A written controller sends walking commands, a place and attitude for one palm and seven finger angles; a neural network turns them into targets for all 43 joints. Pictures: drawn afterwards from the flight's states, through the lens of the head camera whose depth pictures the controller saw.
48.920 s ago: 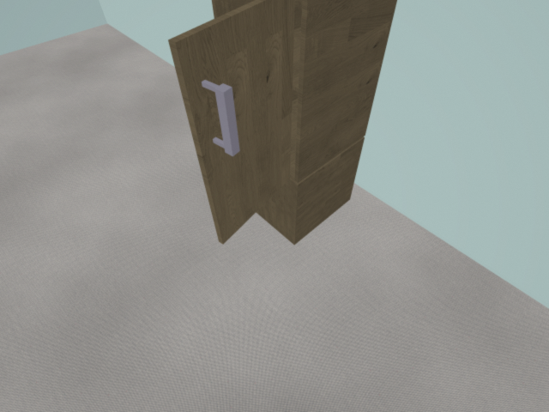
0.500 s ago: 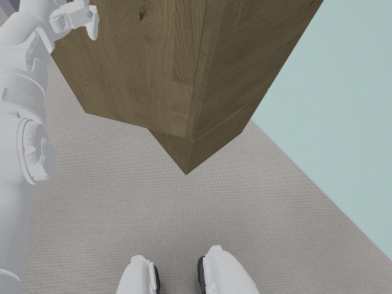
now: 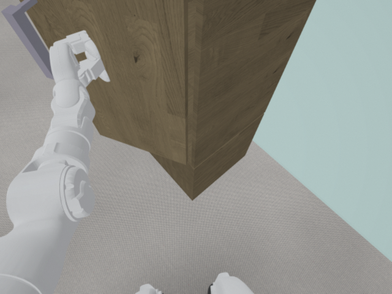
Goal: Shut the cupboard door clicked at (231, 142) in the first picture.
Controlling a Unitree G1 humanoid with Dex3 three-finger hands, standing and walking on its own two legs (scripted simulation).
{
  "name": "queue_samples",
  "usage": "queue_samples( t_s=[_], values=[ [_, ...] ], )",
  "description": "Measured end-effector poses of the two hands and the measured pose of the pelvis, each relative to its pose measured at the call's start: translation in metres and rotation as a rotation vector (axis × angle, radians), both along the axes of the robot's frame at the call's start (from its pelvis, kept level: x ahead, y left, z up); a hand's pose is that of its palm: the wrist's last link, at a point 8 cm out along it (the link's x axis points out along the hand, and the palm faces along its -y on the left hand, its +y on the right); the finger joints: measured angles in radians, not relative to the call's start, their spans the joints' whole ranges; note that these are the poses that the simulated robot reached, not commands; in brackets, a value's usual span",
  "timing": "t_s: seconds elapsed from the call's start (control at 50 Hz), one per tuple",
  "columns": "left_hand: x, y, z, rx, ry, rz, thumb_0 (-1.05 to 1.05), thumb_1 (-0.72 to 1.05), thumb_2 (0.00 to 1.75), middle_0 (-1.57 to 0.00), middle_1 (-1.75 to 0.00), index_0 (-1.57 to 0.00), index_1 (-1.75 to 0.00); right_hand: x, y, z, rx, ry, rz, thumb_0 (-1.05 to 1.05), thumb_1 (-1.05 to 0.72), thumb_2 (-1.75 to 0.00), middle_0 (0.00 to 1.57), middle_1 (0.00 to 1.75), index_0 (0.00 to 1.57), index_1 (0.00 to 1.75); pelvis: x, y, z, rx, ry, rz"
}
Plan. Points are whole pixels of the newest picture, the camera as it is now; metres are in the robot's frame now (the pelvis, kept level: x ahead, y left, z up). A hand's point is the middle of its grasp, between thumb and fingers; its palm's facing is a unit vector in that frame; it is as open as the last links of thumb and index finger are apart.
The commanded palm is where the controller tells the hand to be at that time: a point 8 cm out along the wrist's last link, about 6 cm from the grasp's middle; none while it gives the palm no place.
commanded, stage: pull the fist back off the door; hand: left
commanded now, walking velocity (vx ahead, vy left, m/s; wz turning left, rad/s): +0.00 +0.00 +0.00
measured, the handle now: (42, 40) +0.64 +0.23 +0.12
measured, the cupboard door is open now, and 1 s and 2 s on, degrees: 28 28 28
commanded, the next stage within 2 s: draw the hand back to the body in 0.36 s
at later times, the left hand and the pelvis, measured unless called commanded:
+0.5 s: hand (103, 91) +0.47 +0.10 +0.13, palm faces +0.11 -0.99 -0.04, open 3.1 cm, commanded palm +0.44 +0.16 +0.13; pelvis +0.00 -0.01 +0.01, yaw +3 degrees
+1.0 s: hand (40, 148) +0.35 +0.17 +0.17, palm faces +0.12 -0.99 -0.03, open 3.1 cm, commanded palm +0.30 +0.22 +0.17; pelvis -0.01 +0.00 +0.03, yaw +2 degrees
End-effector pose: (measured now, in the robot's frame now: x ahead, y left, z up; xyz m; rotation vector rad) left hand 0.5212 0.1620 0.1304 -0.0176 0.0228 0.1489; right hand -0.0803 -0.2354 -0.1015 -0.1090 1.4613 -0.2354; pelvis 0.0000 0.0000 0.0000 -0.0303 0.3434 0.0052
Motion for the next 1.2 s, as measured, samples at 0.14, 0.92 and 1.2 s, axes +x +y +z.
queue_samples(
  t_s=[0.14,0.92,1.2],
  values=[
    [-0.031,0.009,0.000,0.072,-0.033,-0.020,0.02,0.90,0.90,-1.30,-1.50,-1.30,-1.50,0.054,-0.024,0.000,-0.025,-0.116,0.039,0.01,-0.91,-0.90,0.20,0.30,0.20,0.30,0.010,-0.005,0.007,0.009,-0.060,0.006],
    [-0.180,0.057,0.022,0.053,-0.101,-0.013,0.02,0.90,0.90,-1.30,-1.50,-1.30,-1.50,0.157,-0.025,0.016,-0.052,-0.463,0.112,0.01,-0.91,-0.90,0.20,0.30,0.19,0.30,-0.006,-0.007,0.026,0.028,-0.278,0.019],
    [-0.266,0.090,0.042,0.246,-0.098,0.078,0.02,0.89,0.90,-1.09,-1.26,-1.09,-1.26,0.263,0.019,0.075,-0.021,-0.799,0.228,0.01,-0.91,-0.90,0.20,0.30,0.19,0.30,-0.009,0.001,0.040,0.037,-0.383,0.025]
  ],
)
